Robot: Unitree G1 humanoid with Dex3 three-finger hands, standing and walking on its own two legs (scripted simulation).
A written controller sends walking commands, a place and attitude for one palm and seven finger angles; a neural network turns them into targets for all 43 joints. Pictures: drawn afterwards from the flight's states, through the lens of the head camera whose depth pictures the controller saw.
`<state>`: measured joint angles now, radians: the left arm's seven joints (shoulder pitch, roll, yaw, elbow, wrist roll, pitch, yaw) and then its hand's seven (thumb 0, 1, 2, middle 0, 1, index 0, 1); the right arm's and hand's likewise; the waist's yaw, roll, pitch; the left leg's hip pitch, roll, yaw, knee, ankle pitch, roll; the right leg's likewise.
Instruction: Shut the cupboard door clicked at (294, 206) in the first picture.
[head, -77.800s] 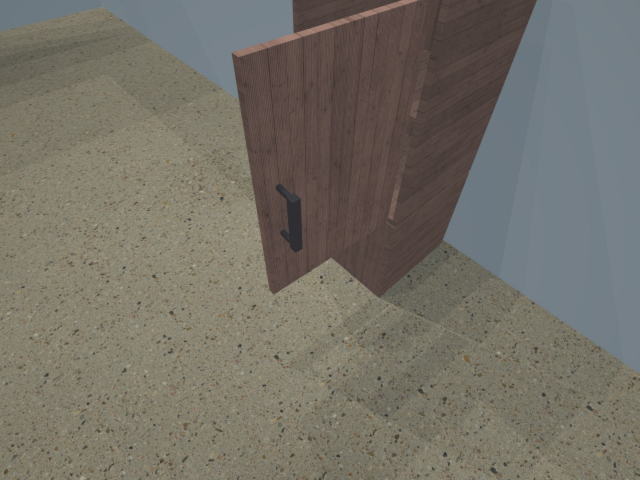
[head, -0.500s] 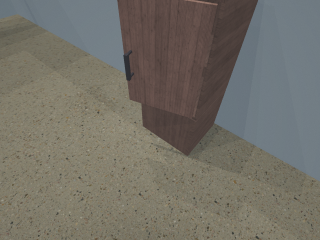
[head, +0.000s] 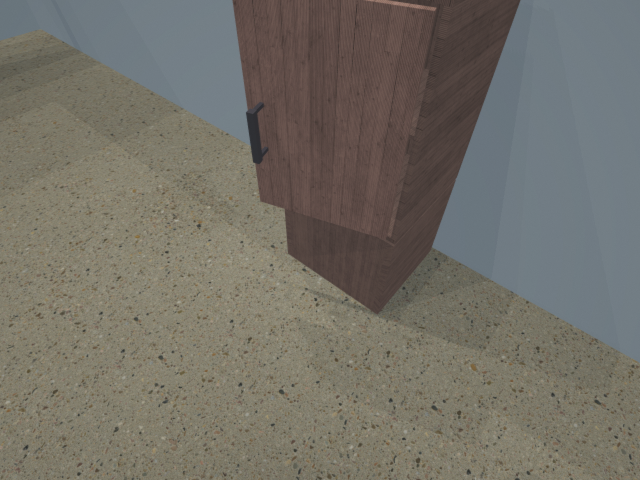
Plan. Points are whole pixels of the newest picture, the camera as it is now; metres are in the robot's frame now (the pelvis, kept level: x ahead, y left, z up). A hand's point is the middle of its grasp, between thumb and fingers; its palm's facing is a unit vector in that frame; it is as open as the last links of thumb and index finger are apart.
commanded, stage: walk to a spot facing it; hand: left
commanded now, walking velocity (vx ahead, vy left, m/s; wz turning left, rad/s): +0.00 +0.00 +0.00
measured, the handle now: (258, 133) +0.89 +0.20 -0.08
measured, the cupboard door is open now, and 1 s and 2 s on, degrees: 17 17 17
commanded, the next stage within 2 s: none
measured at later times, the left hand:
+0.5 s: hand out of the picture +0.01 +0.23 -0.20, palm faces +0.22 -0.95 -0.24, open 7.3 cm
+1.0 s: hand out of the picture -0.03 +0.15 -0.15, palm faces +0.49 -0.81 -0.31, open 7.3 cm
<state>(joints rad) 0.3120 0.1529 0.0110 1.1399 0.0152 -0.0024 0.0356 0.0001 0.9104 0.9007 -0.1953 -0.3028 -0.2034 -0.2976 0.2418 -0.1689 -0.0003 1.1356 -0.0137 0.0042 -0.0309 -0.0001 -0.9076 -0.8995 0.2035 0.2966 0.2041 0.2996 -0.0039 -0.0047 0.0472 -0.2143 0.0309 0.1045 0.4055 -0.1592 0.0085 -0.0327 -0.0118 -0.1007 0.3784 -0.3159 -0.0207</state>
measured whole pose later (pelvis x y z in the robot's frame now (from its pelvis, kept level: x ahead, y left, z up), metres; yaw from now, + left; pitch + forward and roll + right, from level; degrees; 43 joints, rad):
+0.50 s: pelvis +0.00 +0.02 -0.02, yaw +12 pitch -1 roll +0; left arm 0.19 0.20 0.07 0.98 0.02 0.06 0.03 0.00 0.91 0.90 -0.20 -0.30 -0.21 -0.30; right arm 0.23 -0.19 -0.04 0.99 -0.03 0.03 -0.01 0.00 -0.91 -0.90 0.20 0.30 0.20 0.30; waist -0.03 -0.02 0.13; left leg -0.38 -0.02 0.06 0.65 -0.26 0.06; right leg -0.39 -0.08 -0.07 1.11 -0.53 0.01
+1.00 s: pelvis +0.02 -0.05 +0.00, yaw +32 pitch +1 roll +2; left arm 0.23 0.18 0.04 0.89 0.03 0.02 0.03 0.00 0.91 0.90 -0.20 -0.30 -0.21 -0.30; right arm 0.18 -0.27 -0.10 0.91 -0.02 0.08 0.03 0.00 -0.91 -0.90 0.20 0.30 0.20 0.30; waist -0.04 0.03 0.10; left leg -0.56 -0.02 -0.02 1.17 -0.37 -0.07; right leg -0.22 -0.08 -0.14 0.53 -0.32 -0.02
